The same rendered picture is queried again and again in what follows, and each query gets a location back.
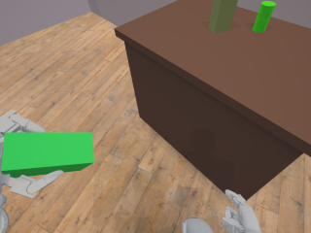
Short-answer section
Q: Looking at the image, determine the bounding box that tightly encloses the sponge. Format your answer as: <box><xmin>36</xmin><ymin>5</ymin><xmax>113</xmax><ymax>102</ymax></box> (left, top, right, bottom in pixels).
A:
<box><xmin>1</xmin><ymin>132</ymin><xmax>94</xmax><ymax>178</ymax></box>

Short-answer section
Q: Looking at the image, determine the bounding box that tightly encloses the robot left hand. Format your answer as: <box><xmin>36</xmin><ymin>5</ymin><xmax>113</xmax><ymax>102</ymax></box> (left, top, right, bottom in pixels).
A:
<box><xmin>0</xmin><ymin>110</ymin><xmax>64</xmax><ymax>199</ymax></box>

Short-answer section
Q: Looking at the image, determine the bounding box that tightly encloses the robot right hand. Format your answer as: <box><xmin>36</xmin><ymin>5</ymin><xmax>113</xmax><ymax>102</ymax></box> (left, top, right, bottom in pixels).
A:
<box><xmin>223</xmin><ymin>189</ymin><xmax>261</xmax><ymax>233</ymax></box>

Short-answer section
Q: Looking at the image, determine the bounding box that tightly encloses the robot left forearm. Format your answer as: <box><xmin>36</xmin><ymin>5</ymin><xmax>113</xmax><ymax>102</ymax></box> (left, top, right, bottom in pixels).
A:
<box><xmin>0</xmin><ymin>194</ymin><xmax>10</xmax><ymax>233</ymax></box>

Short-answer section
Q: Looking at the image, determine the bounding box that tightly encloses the right robot thigh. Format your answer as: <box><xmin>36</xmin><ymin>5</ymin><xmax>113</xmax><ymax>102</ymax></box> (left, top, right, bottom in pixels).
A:
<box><xmin>182</xmin><ymin>218</ymin><xmax>214</xmax><ymax>233</ymax></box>

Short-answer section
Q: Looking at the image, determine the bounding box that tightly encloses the table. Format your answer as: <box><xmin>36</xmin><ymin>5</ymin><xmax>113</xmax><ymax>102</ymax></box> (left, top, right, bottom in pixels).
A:
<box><xmin>114</xmin><ymin>0</ymin><xmax>311</xmax><ymax>201</ymax></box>

